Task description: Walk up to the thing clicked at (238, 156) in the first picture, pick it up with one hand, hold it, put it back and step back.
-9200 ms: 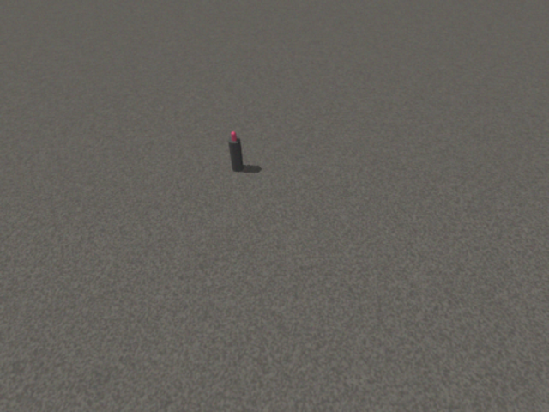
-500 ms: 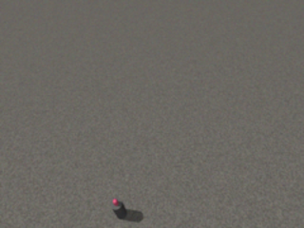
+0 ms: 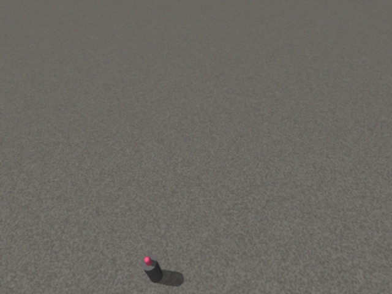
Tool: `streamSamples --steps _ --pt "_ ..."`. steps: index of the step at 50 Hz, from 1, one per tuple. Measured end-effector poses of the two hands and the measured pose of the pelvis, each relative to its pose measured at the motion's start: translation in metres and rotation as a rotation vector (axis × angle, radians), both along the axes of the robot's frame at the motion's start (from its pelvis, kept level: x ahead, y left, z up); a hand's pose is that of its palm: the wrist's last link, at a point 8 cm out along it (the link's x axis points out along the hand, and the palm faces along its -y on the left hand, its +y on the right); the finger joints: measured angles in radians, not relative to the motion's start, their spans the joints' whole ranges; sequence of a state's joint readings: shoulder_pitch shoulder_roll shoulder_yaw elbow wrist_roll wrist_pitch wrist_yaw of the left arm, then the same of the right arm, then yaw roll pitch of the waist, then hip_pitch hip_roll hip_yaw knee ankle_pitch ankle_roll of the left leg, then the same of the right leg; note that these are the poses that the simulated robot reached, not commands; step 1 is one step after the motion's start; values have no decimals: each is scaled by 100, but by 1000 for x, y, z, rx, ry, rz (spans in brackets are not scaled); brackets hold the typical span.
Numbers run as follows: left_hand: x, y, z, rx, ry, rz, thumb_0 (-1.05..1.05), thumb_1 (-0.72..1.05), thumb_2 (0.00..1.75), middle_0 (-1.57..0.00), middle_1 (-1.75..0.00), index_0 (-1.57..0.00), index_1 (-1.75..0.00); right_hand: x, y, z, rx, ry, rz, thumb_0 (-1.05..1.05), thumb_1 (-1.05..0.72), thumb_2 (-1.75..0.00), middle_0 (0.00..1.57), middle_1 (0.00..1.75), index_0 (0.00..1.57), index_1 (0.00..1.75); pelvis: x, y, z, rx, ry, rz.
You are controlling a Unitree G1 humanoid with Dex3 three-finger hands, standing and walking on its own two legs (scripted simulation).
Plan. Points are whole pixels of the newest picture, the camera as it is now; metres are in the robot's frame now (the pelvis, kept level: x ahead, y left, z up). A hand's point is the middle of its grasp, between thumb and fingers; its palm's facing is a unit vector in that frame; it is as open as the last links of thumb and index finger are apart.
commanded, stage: stand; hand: left
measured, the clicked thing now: (151, 267) +0.37 +0.24 -0.66
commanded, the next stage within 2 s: go down in 0.40 s
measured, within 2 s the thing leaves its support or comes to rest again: neither
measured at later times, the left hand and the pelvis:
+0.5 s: hand out of the picture +0.08 +0.25 -0.15, palm faces -0.03 -0.94 -0.35, open 7.4 cm; pelvis +0.00 +0.00 +0.00, yaw +0 degrees
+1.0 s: hand out of the picture +0.15 +0.28 -0.18, palm faces +0.05 -0.94 -0.34, open 16.0 cm; pelvis -0.01 +0.02 -0.05, yaw -1 degrees
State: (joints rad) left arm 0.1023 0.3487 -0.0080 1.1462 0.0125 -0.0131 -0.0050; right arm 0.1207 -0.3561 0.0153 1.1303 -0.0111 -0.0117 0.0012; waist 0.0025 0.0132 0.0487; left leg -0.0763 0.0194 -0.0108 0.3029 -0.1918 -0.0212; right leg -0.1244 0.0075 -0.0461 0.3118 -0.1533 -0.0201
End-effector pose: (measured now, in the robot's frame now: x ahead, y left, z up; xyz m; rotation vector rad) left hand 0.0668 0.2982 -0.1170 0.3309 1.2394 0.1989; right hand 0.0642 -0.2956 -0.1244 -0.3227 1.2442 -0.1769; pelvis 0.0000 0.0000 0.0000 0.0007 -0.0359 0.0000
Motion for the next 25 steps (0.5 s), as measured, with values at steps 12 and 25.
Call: streamSamples --steps 12,25 --pt "1 0 -1 -2 5 1 0 90 90 -20 -30 -20 -30 1 0 0 -3 4 1 1 -90 -90 20 30 20 30 3 0 0 0 1 -2" --pt "6 0 0 0 -3 0 0 90 90 -20 -30 -20 -30 4 1 1 -5 -3 4 1 -90 -90 20 30 20 30 4 1 0 0 1 -3"
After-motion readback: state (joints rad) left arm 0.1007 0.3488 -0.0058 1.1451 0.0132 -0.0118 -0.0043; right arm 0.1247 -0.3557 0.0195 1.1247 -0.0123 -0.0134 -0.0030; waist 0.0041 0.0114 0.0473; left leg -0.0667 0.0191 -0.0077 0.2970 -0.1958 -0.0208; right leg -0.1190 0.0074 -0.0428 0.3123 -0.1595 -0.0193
